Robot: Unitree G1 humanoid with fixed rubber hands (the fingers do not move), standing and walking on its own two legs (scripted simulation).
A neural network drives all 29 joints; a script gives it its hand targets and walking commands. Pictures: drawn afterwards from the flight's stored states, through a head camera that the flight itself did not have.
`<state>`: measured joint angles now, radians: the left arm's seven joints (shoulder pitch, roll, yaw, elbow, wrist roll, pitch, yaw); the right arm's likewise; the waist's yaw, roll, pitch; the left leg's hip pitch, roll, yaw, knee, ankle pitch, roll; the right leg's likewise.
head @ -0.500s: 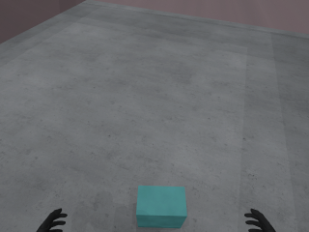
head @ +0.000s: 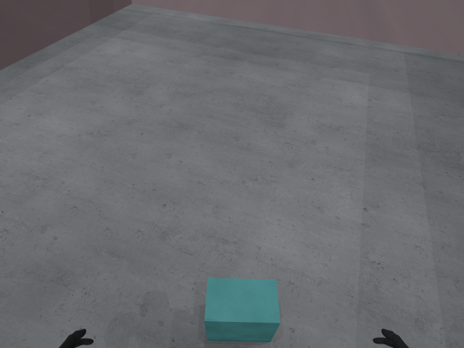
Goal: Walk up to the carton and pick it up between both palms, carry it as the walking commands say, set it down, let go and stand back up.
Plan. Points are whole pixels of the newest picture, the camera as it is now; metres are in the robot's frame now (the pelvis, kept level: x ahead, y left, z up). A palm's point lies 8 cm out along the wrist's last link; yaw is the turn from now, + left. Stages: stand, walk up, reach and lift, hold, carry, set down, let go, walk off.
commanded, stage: stand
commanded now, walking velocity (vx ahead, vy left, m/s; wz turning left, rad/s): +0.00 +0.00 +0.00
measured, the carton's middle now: (240, 311) +0.37 -0.04 -0.65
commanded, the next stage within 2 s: none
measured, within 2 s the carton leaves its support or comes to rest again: neither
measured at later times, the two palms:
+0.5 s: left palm out of the picture +0.08 +0.31 -0.10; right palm out of the picture +0.09 -0.31 -0.10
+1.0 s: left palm out of the picture +0.07 +0.31 -0.10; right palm out of the picture +0.08 -0.31 -0.10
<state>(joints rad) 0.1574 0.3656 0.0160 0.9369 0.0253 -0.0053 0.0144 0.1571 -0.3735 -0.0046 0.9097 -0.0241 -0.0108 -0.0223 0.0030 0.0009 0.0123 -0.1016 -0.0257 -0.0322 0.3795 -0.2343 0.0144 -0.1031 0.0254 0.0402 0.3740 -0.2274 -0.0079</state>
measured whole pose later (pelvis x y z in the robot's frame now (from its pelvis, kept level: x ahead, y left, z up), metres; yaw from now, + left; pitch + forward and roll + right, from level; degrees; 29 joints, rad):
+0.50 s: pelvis -0.01 +0.00 +0.00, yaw +0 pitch -3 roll +0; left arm 0.14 0.38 0.00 1.02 0.02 -0.01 0.01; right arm 0.14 -0.39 0.00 1.00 -0.02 -0.01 -0.02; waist 0.00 0.00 0.02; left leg -0.10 -0.02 -0.03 0.34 -0.20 0.01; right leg -0.10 0.02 0.04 0.34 -0.19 -0.01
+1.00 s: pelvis -0.01 +0.00 +0.00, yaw +0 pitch -2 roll +0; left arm 0.12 0.39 0.00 1.05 0.02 -0.01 0.01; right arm 0.12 -0.39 0.00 1.04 -0.01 -0.01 -0.01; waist 0.00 0.00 0.03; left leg -0.09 -0.03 -0.04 0.33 -0.19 0.01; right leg -0.10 0.02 0.04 0.32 -0.18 0.00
